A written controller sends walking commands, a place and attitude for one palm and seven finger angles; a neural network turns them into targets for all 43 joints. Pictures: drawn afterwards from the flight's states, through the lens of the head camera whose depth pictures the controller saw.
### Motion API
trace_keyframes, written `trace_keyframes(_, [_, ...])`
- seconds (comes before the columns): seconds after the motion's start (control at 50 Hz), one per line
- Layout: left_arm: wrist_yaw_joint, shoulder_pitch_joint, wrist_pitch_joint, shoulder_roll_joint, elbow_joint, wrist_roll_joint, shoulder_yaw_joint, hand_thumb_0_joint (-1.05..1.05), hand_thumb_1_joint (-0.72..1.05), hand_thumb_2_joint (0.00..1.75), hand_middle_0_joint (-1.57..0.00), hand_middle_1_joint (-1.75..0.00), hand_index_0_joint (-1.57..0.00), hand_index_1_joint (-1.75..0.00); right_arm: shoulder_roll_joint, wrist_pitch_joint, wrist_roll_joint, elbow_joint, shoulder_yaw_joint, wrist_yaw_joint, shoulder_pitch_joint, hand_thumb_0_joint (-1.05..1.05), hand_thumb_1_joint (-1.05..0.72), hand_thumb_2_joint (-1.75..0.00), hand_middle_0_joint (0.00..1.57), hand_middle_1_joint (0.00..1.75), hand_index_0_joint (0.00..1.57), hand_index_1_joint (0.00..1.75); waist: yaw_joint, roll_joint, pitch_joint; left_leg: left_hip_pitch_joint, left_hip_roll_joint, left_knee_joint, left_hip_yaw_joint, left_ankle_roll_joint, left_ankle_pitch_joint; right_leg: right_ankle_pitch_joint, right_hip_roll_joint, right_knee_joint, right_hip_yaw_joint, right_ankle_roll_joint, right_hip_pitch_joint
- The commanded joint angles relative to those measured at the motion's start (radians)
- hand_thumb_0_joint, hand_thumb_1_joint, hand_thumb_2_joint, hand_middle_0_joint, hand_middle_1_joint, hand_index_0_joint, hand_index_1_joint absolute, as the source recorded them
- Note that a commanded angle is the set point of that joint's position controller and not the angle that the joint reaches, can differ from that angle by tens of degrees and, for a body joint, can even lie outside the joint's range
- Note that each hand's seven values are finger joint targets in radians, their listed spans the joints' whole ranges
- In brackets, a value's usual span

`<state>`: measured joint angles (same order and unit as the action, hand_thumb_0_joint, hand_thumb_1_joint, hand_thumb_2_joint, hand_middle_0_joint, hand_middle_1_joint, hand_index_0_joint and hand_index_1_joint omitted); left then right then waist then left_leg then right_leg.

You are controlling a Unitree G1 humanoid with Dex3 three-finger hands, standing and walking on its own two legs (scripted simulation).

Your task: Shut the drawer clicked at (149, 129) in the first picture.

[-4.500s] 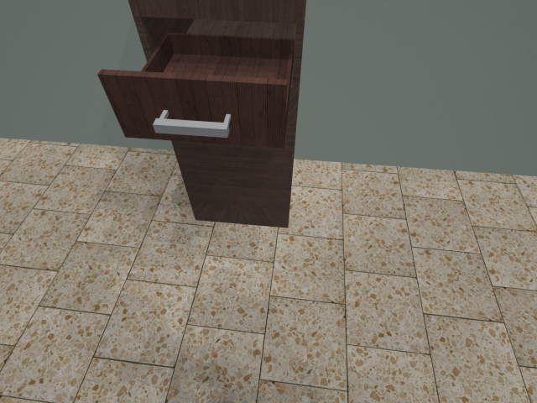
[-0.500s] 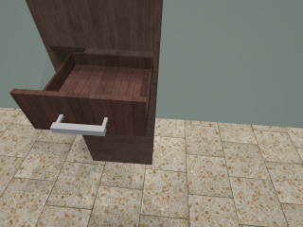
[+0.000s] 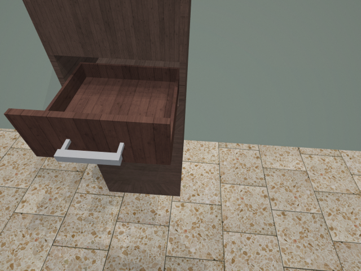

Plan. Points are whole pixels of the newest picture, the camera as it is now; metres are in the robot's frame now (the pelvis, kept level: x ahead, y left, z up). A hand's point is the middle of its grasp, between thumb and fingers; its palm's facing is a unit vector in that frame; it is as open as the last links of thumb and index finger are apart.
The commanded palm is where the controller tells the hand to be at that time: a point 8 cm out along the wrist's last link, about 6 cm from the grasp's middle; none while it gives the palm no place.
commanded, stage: shuffle to correct the standing spot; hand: left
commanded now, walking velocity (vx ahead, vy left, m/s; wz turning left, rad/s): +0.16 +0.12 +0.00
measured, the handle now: (91, 150) +0.38 +0.25 +0.04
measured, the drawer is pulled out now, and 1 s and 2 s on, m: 0.27 0.27 0.27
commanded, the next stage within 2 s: come to a stop and stand still in 0.14 s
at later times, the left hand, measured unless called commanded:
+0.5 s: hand out of the picture +0.07 +0.19 -0.18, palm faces +0.01 -0.98 -0.22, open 7.3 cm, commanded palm none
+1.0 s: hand out of the picture +0.05 +0.18 -0.17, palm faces +0.03 -0.98 -0.20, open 7.3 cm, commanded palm none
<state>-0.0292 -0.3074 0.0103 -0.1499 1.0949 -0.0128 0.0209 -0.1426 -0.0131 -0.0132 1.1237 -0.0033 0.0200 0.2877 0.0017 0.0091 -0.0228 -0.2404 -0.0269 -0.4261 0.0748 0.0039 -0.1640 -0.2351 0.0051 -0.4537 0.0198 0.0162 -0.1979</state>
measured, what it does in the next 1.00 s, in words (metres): stands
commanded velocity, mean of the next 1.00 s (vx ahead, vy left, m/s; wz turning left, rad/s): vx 0.02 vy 0.03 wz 0.00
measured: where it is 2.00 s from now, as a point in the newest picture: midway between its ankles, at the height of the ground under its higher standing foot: outside the picture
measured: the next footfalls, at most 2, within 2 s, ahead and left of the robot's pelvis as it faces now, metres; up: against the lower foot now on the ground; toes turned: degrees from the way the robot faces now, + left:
none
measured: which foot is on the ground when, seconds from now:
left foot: down 0.00-1.00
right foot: down 0.00-1.00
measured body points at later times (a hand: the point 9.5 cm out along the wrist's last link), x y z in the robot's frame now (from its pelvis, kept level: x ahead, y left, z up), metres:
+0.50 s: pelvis +0.05 +0.01 -0.01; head +0.07 +0.00 +0.44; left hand +0.07 +0.24 -0.16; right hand +0.04 -0.20 -0.17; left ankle +0.04 +0.12 -0.74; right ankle +0.04 -0.09 -0.74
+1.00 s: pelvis +0.02 -0.01 +0.00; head +0.02 +0.00 +0.45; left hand +0.05 +0.23 -0.16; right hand -0.01 -0.23 -0.16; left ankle +0.04 +0.12 -0.74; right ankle +0.04 -0.09 -0.74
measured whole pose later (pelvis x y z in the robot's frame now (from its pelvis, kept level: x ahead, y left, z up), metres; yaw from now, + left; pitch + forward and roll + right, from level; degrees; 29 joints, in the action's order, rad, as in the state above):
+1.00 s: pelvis +0.02 -0.01 +0.00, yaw +0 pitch -1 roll +1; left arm -0.01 -0.28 -0.01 -0.18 1.03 -0.03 -0.02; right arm -0.15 0.01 -0.03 1.10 0.01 0.01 0.37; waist 0.00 0.02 0.00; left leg -0.23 -0.02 -0.45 0.07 0.01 -0.21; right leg -0.28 -0.01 -0.52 0.08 0.04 -0.26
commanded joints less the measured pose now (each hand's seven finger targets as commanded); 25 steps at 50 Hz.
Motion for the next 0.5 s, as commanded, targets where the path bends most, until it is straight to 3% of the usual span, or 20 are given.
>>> trace_keyframes(0.0, [-0.002,-0.083,0.013,-0.099,-0.029,-0.006,-0.031,0.00,0.90,0.90,-0.20,-0.30,-0.20,-0.30,-0.101,-0.005,-0.004,-0.028,0.023,-0.004,0.068,0.00,-0.90,-0.90,0.20,0.30,0.20,0.30,-0.008,0.011,-0.048,0.006,-0.053,0.068,-0.085,0.014,-0.185,-0.194,-0.106,0.128,-0.120,0.036,-0.093])
trace_keyframes(0.08, [0.003,-0.094,0.004,-0.135,-0.042,-0.009,-0.053,0.00,0.90,0.90,-0.20,-0.30,-0.20,-0.30,-0.094,0.006,-0.010,-0.051,0.025,-0.011,0.070,0.00,-0.90,-0.90,0.20,0.30,0.20,0.30,-0.014,0.076,-0.112,-0.074,-0.006,-0.024,-0.035,0.008,-0.235,-0.370,-0.157,0.187,-0.197,0.074,-0.114])
trace_keyframes(0.14, [0.004,-0.101,0.005,-0.139,-0.050,-0.007,-0.066,0.00,0.90,0.90,-0.20,-0.30,-0.20,-0.30,-0.084,-0.001,-0.010,-0.064,0.024,-0.012,0.084,0.00,-0.90,-0.90,0.20,0.30,0.20,0.30,-0.012,0.100,-0.114,-0.076,0.002,-0.083,-0.016,0.011,-0.185,-0.344,-0.195,0.186,-0.223,0.098,-0.111])
trace_keyframes(0.18, [0.005,-0.093,0.004,-0.136,-0.057,-0.010,-0.069,0.00,0.90,0.90,-0.20,-0.30,-0.20,-0.30,-0.089,-0.008,-0.010,-0.064,0.025,-0.011,0.113,0.00,-0.90,-0.90,0.20,0.30,0.20,0.30,-0.001,0.055,-0.108,-0.041,-0.008,-0.046,-0.029,0.016,-0.164,-0.279,-0.172,0.126,-0.176,0.097,-0.114])
trace_keyframes(0.2, [0.006,-0.091,0.001,-0.121,-0.058,-0.011,-0.067,0.00,0.90,0.90,-0.20,-0.30,-0.20,-0.30,-0.102,-0.012,-0.010,-0.059,0.026,-0.010,0.128,0.00,-0.90,-0.90,0.20,0.30,0.20,0.30,0.003,-0.002,-0.129,-0.017,-0.025,-0.007,-0.059,0.024,-0.178,-0.272,-0.141,0.072,-0.137,0.087,-0.149])
trace_keyframes(0.22, [0.009,-0.089,0.001,-0.103,-0.063,-0.013,-0.065,0.00,0.90,0.90,-0.20,-0.30,-0.20,-0.30,-0.120,-0.016,-0.012,-0.055,0.030,-0.008,0.156,0.00,-0.90,-0.90,0.20,0.30,0.20,0.30,0.011,-0.091,-0.117,0.027,-0.073,0.051,-0.127,0.049,-0.188,-0.246,-0.093,-0.016,-0.074,0.069,-0.183])
trace_keyframes(0.24, [0.011,-0.077,0.002,-0.077,-0.070,-0.016,-0.058,0.00,0.90,0.90,-0.20,-0.30,-0.20,-0.30,-0.146,-0.020,-0.011,-0.044,0.033,-0.004,0.192,0.00,-0.90,-0.90,0.20,0.30,0.20,0.30,0.020,-0.174,-0.099,0.077,-0.157,0.131,-0.233,0.093,-0.179,-0.197,-0.039,-0.157,0.023,0.043,-0.223])
trace_keyframes(0.26, [0.010,-0.066,0.007,-0.044,-0.077,-0.018,-0.047,0.00,0.90,0.90,-0.20,-0.30,-0.20,-0.30,-0.155,-0.023,-0.009,-0.042,0.034,0.005,0.208,0.00,-0.90,-0.90,0.20,0.30,0.20,0.30,0.018,-0.217,-0.089,0.134,-0.225,0.174,-0.320,0.145,-0.045,-0.205,-0.019,-0.248,0.066,0.021,-0.285])
trace_keyframes(0.28, [0.004,-0.049,0.011,-0.041,-0.081,-0.016,-0.040,0.00,0.90,0.90,-0.20,-0.30,-0.20,-0.30,-0.131,-0.028,-0.008,-0.043,0.027,0.013,0.210,0.00,-0.90,-0.90,0.20,0.30,0.20,0.30,0.018,-0.179,-0.070,0.185,-0.259,0.153,-0.335,0.186,0.219,-0.251,-0.039,-0.302,0.041,0.016,-0.315])
trace_keyframes(0.3, [-0.001,-0.043,0.013,-0.035,-0.073,-0.009,-0.035,0.00,0.90,0.90,-0.20,-0.30,-0.20,-0.30,-0.119,-0.033,-0.007,-0.046,0.019,0.021,0.186,0.00,-0.90,-0.90,0.20,0.30,0.20,0.30,0.005,-0.136,-0.047,0.183,-0.264,0.104,-0.290,0.198,0.483,-0.254,-0.067,-0.288,0.014,0.009,-0.278])
trace_keyframes(0.32, [-0.003,-0.050,0.013,-0.041,-0.061,-0.001,-0.037,0.00,0.90,0.90,-0.20,-0.30,-0.20,-0.30,-0.121,-0.036,-0.005,-0.054,0.016,0.026,0.134,0.00,-0.90,-0.90,0.20,0.30,0.20,0.30,-0.018,-0.102,-0.030,0.148,-0.243,0.062,-0.220,0.185,0.653,-0.198,-0.084,-0.195,0.000,0.002,-0.184])
trace_keyframes(0.34, [-0.003,-0.079,0.016,-0.054,-0.049,0.002,-0.039,0.00,0.90,0.90,-0.20,-0.30,-0.20,-0.30,-0.136,-0.039,0.000,-0.063,0.017,0.030,0.098,0.00,-0.90,-0.90,0.20,0.30,0.20,0.30,-0.034,-0.077,0.014,0.157,-0.201,0.018,-0.166,0.150,0.719,-0.065,-0.084,-0.073,-0.005,-0.003,-0.097])
trace_keyframes(0.36, [-0.005,-0.105,0.018,-0.073,-0.036,0.003,-0.040,0.00,0.90,0.90,-0.20,-0.30,-0.20,-0.30,-0.140,-0.041,0.007,-0.069,0.020,0.033,0.073,0.00,-0.90,-0.90,0.20,0.30,0.20,0.30,-0.038,-0.055,0.052,0.154,-0.158,-0.016,-0.128,0.104,0.689,0.155,-0.090,-0.005,-0.021,-0.002,-0.027])
trace_keyframes(0.38, [-0.009,-0.095,0.017,-0.089,-0.038,0.004,-0.042,0.00,0.90,0.90,-0.20,-0.30,-0.20,-0.30,-0.118,-0.040,0.012,-0.072,0.022,0.033,0.073,0.00,-0.90,-0.90,0.20,0.30,0.20,0.30,-0.022,-0.035,0.047,0.117,-0.127,-0.006,-0.108,0.064,0.622,0.339,-0.112,-0.020,-0.049,0.009,0.017])
trace_keyframes(0.4, [-0.009,-0.081,0.012,-0.097,-0.044,0.006,-0.039,0.00,0.90,0.90,-0.20,-0.30,-0.20,-0.30,-0.112,-0.038,0.013,-0.073,0.024,0.032,0.073,0.00,-0.90,-0.90,0.20,0.30,0.20,0.30,-0.014,-0.062,0.046,0.099,-0.119,0.024,-0.101,0.043,0.516,0.345,-0.131,-0.041,-0.050,0.013,0.017])
trace_keyframes(0.44, [-0.012,-0.071,0.007,-0.096,-0.050,0.002,-0.046,0.00,0.90,0.90,-0.20,-0.30,-0.20,-0.30,-0.102,-0.022,0.006,-0.066,0.031,0.033,0.064,0.00,-0.90,-0.90,0.20,0.30,0.20,0.30,-0.013,0.018,0.046,0.102,-0.112,-0.022,-0.086,0.038,0.499,0.455,-0.130,-0.075,-0.059,0.018,0.013])
trace_keyframes(0.48, [-0.016,-0.060,0.005,-0.106,-0.067,-0.002,-0.052,0.00,0.90,0.90,-0.20,-0.30,-0.20,-0.30,-0.102,-0.014,0.005,-0.070,0.040,0.033,0.068,0.00,-0.90,-0.90,0.20,0.30,0.20,0.30,-0.007,0.030,0.078,0.110,-0.109,-0.043,-0.071,0.035,0.517,0.539,-0.136,-0.106,-0.060,0.024,0.020])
